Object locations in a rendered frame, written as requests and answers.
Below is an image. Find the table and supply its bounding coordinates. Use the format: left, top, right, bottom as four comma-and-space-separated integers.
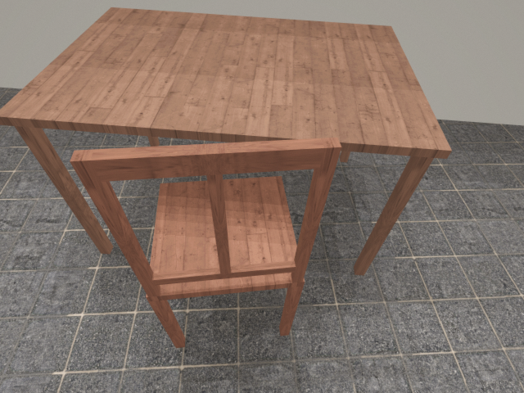
0, 7, 452, 275

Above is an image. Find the chair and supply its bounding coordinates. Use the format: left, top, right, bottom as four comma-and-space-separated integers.
70, 138, 341, 348

